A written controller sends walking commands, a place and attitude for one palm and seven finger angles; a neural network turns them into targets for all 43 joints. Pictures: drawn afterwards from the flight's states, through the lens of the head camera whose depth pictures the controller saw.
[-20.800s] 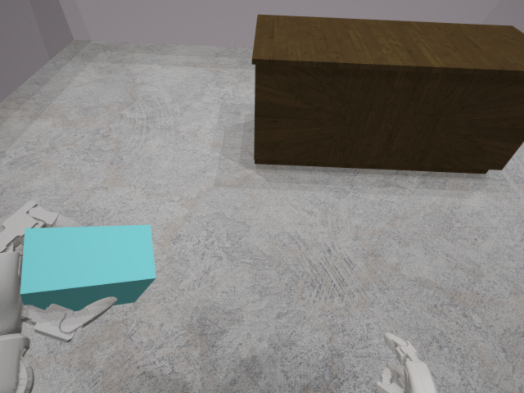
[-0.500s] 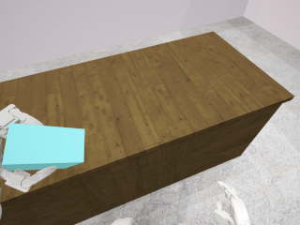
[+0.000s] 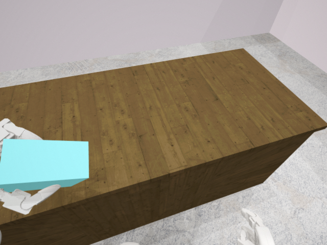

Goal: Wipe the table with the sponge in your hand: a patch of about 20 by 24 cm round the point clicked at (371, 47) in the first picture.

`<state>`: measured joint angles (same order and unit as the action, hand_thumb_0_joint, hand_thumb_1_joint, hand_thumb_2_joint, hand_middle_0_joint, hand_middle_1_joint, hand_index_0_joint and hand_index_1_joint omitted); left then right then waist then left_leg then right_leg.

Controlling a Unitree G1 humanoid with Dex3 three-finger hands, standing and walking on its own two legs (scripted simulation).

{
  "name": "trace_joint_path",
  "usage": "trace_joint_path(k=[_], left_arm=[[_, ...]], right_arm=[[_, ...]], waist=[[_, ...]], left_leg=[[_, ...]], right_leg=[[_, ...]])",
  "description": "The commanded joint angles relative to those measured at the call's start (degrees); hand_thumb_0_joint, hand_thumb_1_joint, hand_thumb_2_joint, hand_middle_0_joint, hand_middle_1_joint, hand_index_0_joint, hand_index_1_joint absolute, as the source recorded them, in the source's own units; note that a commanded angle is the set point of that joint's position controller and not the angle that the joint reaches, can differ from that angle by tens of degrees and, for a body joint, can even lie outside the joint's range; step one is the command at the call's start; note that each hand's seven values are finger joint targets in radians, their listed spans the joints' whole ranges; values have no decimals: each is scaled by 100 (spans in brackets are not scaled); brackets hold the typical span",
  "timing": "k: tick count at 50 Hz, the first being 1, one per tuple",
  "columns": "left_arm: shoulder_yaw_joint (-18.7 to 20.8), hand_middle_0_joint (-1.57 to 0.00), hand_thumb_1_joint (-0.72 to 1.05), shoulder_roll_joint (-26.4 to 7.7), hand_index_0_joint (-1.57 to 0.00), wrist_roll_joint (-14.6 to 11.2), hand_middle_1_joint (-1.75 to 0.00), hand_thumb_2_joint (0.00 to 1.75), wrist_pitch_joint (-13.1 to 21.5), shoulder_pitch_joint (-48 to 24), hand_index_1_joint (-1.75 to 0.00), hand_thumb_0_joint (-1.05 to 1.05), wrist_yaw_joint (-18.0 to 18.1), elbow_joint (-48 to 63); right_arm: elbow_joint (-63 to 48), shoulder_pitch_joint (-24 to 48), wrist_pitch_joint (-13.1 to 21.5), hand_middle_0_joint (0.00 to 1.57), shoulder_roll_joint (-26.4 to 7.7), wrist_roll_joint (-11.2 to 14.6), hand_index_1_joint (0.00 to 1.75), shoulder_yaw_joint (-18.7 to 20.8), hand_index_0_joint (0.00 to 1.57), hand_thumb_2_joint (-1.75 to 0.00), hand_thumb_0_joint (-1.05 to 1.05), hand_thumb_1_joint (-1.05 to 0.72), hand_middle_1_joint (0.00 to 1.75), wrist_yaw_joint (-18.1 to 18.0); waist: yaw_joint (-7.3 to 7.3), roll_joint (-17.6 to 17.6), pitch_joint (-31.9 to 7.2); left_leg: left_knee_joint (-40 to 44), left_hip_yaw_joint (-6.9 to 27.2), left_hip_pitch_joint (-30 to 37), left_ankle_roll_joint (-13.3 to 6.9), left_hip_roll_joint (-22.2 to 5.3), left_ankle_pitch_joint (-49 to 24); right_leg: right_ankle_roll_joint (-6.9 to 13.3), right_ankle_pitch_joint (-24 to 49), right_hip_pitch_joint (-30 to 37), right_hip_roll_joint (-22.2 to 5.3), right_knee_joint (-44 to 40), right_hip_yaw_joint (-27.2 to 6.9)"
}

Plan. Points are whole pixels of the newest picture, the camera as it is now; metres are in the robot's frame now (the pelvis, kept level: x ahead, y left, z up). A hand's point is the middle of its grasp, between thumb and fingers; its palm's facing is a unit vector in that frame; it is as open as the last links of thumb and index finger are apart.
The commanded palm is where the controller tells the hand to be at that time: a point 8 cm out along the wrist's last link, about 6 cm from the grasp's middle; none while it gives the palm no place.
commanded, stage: shuffle to correct the standing spot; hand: left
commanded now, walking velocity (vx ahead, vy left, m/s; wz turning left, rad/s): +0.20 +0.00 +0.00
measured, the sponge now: (56, 166) +0.22 +0.22 +0.14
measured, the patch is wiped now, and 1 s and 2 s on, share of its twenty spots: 0.00 0.00 0.00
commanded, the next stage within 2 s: come to a stop and stand still in 0.20 s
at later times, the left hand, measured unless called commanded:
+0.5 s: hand (59, 143) +0.26 +0.23 +0.16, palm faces +0.32 -0.84 -0.43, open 10.5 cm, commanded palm +0.20 +0.27 +0.19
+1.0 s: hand (43, 145) +0.25 +0.25 +0.16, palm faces +0.35 -0.85 -0.39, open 10.5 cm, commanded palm +0.20 +0.29 +0.19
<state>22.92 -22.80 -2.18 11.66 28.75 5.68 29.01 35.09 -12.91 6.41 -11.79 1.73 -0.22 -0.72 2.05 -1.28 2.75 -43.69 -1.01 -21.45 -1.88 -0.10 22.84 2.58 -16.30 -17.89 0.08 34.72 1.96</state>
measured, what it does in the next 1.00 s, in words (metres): steps on the spot: right foot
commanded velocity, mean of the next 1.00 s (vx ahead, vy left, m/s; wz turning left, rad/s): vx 0.03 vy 0.00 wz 0.00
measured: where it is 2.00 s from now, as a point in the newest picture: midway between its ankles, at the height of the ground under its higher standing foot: outside the picture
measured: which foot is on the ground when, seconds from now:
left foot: down 0.00-1.00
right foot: down 0.00-0.04, up 0.06-0.20, down 0.22-1.00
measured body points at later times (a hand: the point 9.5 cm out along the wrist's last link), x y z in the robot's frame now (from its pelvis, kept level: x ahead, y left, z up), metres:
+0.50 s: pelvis +0.04 -0.01 +0.01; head +0.06 -0.01 +0.45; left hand +0.23 +0.27 +0.18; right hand +0.19 -0.25 -0.08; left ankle +0.05 +0.12 -0.73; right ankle +0.06 -0.08 -0.73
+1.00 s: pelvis +0.03 +0.01 +0.01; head +0.05 +0.02 +0.46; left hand +0.22 +0.30 +0.18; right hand +0.21 -0.20 -0.07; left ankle +0.05 +0.12 -0.73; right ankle +0.06 -0.08 -0.73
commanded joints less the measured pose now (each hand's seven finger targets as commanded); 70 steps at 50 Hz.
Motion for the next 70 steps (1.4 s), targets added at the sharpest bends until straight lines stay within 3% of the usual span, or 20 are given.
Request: trace_joint_path(k=[1,2,4,7,10,11,13,14,16,19,21,23,31,46,57,66,67,68,69,70], left_arm=[[247,-120,10,-656,-120,-56,-160,130,331,-1037,-160,0,231,1011],[178,-120,10,-680,-120,41,-160,130,323,-1240,-160,0,223,1156],[350,-120,10,-929,-120,64,-160,130,236,-1208,-160,0,173,1052],[565,-120,10,-1056,-120,67,-160,130,293,-642,-160,0,154,1354],[763,-120,10,-1163,-120,8,-160,130,265,-294,-160,0,165,1133],[814,-120,10,-1215,-120,-32,-160,130,277,-477,-160,0,170,1096],[711,-120,10,-1001,-120,-140,-160,130,143,-490,-160,0,107,658],[672,-120,10,-998,-120,-148,-160,130,111,-604,-160,0,126,749],[578,-120,10,-941,-120,-168,-160,130,83,-783,-160,0,166,870],[458,-120,10,-907,-120,-116,-160,130,192,-440,-160,0,224,921],[279,-120,10,-803,-120,-95,-160,130,245,-478,-160,0,215,1300],[453,-120,10,-999,-120,-76,-160,130,177,-391,-160,0,198,1243],[567,-120,10,-1035,-120,-228,-160,130,78,-17,-160,0,222,1191],[119,-120,10,-830,-120,-105,-160,130,-75,-1007,-160,0,268,1102],[271,-120,10,-850,-120,-145,-160,130,-31,-319,-160,0,276,1111],[192,-120,10,-797,-120,-158,-160,130,-39,-471,-160,0,281,1019],[3548,-120,10,-5314,-120,774,-160,130,583,-6357,-160,0,243,2172],[1308,-120,10,-1851,-120,188,-160,130,368,-3101,-160,0,-39,-1085],[720,-120,10,-1114,-120,32,-160,130,398,-1839,-160,0,-121,-1153],[140,-120,10,-418,-120,-150,-160,130,514,-1556,-160,0,-158,-445]], right_arm=[[-806,474,395,20,-768,-89,30,271,20,-90,0,-90,30,-216],[-846,485,369,20,-774,-83,30,311,20,-90,0,-90,30,-195],[-803,524,424,20,-671,-63,30,255,20,-90,0,-90,30,-144],[-820,585,504,20,-658,-19,30,194,20,-90,0,-90,30,-105],[-930,639,418,20,-624,-22,30,112,20,-90,0,-90,30,-100],[-928,633,397,20,-591,-40,30,146,20,-90,0,-90,30,-119],[-935,355,363,20,-692,0,30,347,20,-90,0,-90,30,-115],[-933,380,318,20,-695,8,30,325,20,-90,0,-90,30,-84],[-822,454,273,20,-484,-15,30,119,20,-90,0,-90,30,-88],[-847,530,367,20,-480,-127,30,89,20,-90,0,-90,30,-172],[-921,683,430,20,-663,-83,30,214,20,-90,0,-90,30,-200],[-976,650,358,20,-785,-8,30,292,20,-90,0,-90,30,-174],[-1069,655,299,20,-684,-5,30,149,20,-90,0,-90,30,-265],[-1046,742,329,20,-670,-70,30,44,20,-90,0,-90,30,-338],[-1076,683,336,20,-681,-33,30,92,20,-90,0,-90,30,-303],[-1027,728,280,20,-709,-27,30,99,20,-90,0,-90,30,-346],[-888,-213,522,20,-844,-338,30,238,20,-90,0,-90,30,-305],[-594,276,490,20,-247,-167,30,66,20,-90,0,-90,30,-254],[-1002,231,620,20,-673,-114,30,283,20,-90,0,-90,30,-215],[-964,428,648,20,-661,-44,30,278,20,-90,0,-90,30,-39]], waist=[[-276,1755,-987],[-270,1738,-835],[-295,1411,-412],[-38,1136,-610],[5,663,-809],[-47,-19,-775],[-67,-1525,-682],[-120,-1109,-607],[-223,-145,-568],[-127,164,-1043],[-33,613,-1155],[-21,350,-1146],[-101,538,-1128],[-87,441,-655],[-58,504,-1020],[-92,415,-829],[-13,-460,210],[-90,-561,-1166],[180,47,-876],[31,982,-1149]], left_leg=[[2408,1658,2520,-423,-1099,-1421],[2546,2211,2527,-815,-1510,-1953],[2803,2565,1338,-1168,-1706,-855],[2482,1340,454,-776,-1324,-1418],[1514,607,-497,-313,-769,-341],[765,346,-854,-181,-397,168],[-1131,-5,-1064,68,103,481],[-1502,198,-1141,105,-69,236],[-505,291,-680,19,-328,291],[1765,-107,917,-38,20,-850],[2072,571,1482,-144,-640,-2437],[1749,647,1135,-159,-730,-2531],[2034,644,1179,27,-638,-2678],[2590,746,931,-9,-593,-602],[2467,759,1039,74,-650,-1783],[2447,716,954,56,-581,-1262],[1553,121,89,-42,-605,-1543],[1573,169,921,-5,-68,-1516],[1550,40,1062,124,-85,-1358],[1779,-34,1293,105,-154,-1481]], right_leg=[[34,-11,-1343,-2,1247,-151],[-89,-937,-1865,215,2076,-19],[-110,-956,-1764,-101,2334,-329],[-119,-516,-268,-204,694,-55],[-58,222,1466,-90,-1056,28],[208,-87,1595,-464,-1310,-721],[986,-1871,828,-1773,-2423,-3196],[1243,-1707,717,-1960,-2477,-3363],[1180,-308,497,-1871,-1995,-2547],[415,803,624,-1034,-1349,-1151],[9,1401,627,-652,-843,-741],[-218,1509,804,-566,-999,-783],[-71,2072,1062,-567,-1149,-656],[-88,206,553,-482,-1810,-811],[-78,1283,989,-486,-1418,-550],[-82,909,773,-521,-1599,-631],[-402,789,-51,-539,-1982,-897],[9,823,410,-765,-1713,-956],[-106,1079,439,-745,-1983,-1581],[-74,1631,863,-753,-1694,-1361]])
